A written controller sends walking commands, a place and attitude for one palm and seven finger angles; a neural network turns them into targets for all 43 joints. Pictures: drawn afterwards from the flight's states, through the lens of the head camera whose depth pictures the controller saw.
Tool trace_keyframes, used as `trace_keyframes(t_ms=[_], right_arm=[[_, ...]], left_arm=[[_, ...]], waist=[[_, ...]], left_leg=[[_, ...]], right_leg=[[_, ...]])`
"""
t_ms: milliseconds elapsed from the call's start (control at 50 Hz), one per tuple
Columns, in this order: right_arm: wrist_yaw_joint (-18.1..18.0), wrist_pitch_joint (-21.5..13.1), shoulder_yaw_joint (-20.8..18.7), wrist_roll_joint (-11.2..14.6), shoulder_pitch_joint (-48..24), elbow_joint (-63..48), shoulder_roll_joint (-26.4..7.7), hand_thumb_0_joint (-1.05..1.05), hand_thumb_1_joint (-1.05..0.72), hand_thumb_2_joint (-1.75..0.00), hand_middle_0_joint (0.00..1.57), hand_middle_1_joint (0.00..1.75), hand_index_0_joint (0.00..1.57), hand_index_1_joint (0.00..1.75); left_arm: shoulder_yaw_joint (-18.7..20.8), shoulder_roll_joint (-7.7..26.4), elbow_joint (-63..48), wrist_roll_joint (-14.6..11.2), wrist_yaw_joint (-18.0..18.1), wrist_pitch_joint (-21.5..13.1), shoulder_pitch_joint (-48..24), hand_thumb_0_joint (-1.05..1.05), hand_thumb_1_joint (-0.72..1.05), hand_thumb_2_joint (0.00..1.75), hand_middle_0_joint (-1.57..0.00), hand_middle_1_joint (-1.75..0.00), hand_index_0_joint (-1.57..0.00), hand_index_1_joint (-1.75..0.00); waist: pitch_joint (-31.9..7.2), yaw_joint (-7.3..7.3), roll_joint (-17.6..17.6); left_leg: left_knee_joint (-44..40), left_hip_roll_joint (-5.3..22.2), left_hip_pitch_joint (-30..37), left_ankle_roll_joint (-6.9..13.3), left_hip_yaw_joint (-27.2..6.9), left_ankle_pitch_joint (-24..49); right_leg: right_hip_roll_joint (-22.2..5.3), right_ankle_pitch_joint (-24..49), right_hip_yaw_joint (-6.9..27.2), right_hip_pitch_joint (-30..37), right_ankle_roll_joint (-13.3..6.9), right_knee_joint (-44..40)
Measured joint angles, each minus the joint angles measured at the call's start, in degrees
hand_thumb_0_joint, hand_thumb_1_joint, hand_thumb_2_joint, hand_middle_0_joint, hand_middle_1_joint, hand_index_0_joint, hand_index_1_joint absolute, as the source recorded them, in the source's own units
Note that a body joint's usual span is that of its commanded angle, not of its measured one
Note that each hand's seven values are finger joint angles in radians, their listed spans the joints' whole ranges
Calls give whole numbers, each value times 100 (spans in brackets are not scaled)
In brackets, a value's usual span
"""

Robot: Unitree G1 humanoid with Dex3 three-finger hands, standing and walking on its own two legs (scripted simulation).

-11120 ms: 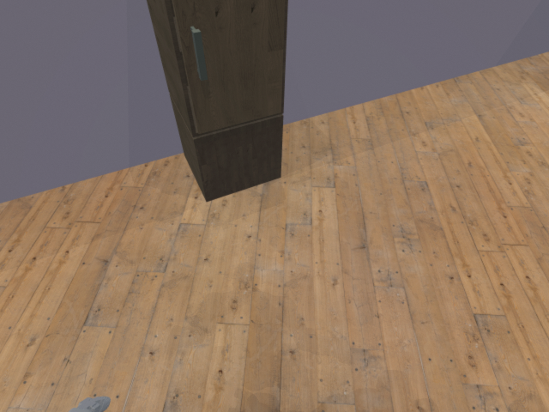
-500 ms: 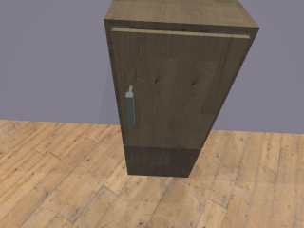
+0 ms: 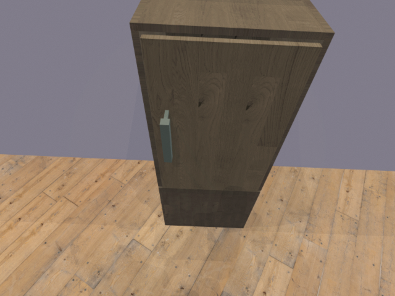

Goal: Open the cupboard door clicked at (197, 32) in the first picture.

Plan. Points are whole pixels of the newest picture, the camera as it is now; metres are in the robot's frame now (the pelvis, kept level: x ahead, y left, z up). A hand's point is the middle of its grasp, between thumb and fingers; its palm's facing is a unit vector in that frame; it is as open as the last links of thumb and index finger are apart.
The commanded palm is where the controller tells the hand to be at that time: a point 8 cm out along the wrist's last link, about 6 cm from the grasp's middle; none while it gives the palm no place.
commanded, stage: look again from close up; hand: left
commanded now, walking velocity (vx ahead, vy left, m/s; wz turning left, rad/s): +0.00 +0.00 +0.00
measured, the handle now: (167, 136) +0.52 +0.12 -0.02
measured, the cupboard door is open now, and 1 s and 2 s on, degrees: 0 0 0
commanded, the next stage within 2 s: shuffle to correct the standing spot in 0.02 s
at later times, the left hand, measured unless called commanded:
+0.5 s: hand out of the picture -0.01 +0.13 -0.18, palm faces +0.03 -0.99 -0.17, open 7.4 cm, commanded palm none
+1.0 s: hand out of the picture -0.03 +0.08 -0.19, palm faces +0.13 -0.98 -0.17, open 7.4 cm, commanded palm none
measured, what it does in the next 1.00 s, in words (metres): steps on the spot: right foot, then left foot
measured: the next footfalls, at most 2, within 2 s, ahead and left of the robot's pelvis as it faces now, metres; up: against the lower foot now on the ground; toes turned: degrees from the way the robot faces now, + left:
right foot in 0.58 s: +0.02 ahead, -0.18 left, +0.00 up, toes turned -1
left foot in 0.96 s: +0.04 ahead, +0.02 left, +0.00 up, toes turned +4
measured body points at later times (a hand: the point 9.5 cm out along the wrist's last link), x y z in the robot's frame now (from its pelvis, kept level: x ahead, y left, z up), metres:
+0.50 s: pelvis -0.01 -0.04 +0.00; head +0.03 -0.04 +0.44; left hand -0.01 +0.18 -0.17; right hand -0.02 -0.26 -0.16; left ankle -0.03 +0.06 -0.74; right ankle -0.03 -0.15 -0.72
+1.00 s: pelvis +0.00 -0.08 -0.01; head +0.02 -0.07 +0.44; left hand -0.04 +0.13 -0.17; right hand +0.10 -0.30 -0.15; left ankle +0.00 +0.02 -0.74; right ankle -0.02 -0.18 -0.74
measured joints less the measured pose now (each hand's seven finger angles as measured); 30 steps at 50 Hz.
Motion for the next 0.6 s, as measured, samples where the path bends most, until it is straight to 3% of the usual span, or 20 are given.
trace_keyframes(t_ms=[320,480,560,600], right_arm=[[-110,27,-48,-28,-26,9,129,1,-92,-90,20,30,20,30],[-158,159,-206,-122,71,-155,197,1,-91,-90,20,30,20,30],[-112,252,-292,-133,160,-186,103,1,-90,-90,20,30,20,30],[-78,304,-317,-105,163,-207,35,1,-90,-90,20,30,20,30]], left_arm=[[37,-111,16,21,-13,91,197,1,91,90,-20,-30,-20,-30],[261,-110,-311,88,-114,329,134,1,91,90,-20,-30,-20,-30],[334,-77,-545,91,-157,269,140,1,91,90,-20,-30,-20,-30],[331,-67,-570,97,-124,172,147,1,91,90,-20,-30,-20,-30]], waist=[[5,-11,-107],[119,-124,-51],[95,-112,83],[93,-93,135]], left_leg=[[132,83,-117,-89,-13,-53],[551,307,-494,-255,-97,-167],[905,521,-744,-485,-243,-299],[1329,620,-948,-503,-312,-656]], right_leg=[[73,-70,-20,-130,-91,153],[150,-935,130,-923,-126,1614],[124,-242,114,-711,-125,793],[201,-138,82,-717,-202,729]])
